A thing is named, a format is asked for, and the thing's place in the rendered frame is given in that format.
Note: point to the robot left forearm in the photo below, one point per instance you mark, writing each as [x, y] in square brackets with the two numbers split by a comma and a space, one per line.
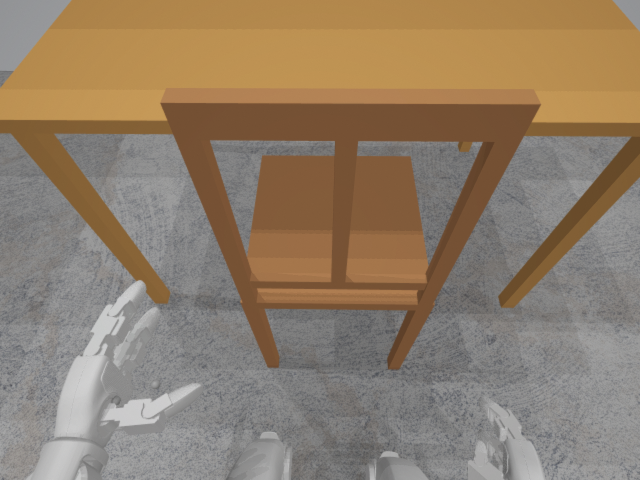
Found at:
[70, 458]

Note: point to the robot left shin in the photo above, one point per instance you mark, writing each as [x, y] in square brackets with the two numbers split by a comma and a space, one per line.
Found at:
[271, 435]

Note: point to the robot right hand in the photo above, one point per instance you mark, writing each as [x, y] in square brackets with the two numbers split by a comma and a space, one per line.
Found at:
[517, 459]

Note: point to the robot left hand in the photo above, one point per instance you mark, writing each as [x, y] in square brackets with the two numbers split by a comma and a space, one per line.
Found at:
[85, 409]

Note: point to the chair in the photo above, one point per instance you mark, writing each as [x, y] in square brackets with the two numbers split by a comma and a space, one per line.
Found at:
[343, 232]

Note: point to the right robot thigh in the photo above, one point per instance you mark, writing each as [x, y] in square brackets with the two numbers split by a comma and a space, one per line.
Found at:
[393, 468]

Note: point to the table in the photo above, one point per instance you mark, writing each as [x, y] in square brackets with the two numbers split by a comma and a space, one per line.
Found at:
[103, 66]

